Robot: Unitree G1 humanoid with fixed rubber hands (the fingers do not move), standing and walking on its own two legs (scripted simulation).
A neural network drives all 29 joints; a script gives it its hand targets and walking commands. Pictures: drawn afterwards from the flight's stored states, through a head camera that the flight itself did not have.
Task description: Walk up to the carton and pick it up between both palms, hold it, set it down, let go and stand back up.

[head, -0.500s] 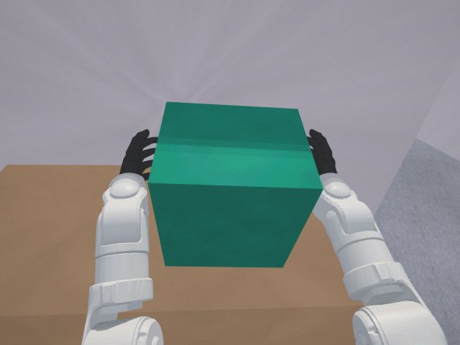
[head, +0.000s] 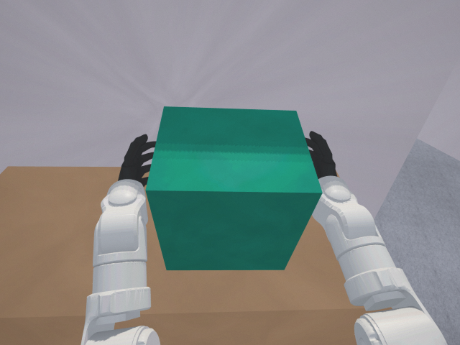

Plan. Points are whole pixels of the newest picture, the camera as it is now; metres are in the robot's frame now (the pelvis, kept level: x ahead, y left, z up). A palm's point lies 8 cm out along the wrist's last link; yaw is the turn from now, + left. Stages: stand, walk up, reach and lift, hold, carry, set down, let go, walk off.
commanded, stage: hold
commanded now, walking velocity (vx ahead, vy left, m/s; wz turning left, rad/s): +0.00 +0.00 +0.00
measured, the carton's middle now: (228, 194) +0.37 +0.01 +0.14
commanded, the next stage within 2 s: none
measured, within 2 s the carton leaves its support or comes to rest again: neither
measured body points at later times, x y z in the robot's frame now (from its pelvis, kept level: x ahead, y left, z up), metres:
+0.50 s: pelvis +0.00 +0.01 +0.00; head -0.05 +0.04 +0.45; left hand +0.37 +0.18 +0.18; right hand +0.38 -0.15 +0.19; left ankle +0.05 +0.14 -0.75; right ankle -0.02 -0.11 -0.75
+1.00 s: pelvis +0.00 +0.00 +0.00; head -0.05 +0.02 +0.45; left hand +0.37 +0.17 +0.19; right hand +0.37 -0.16 +0.18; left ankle +0.05 +0.14 -0.75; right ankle -0.02 -0.11 -0.75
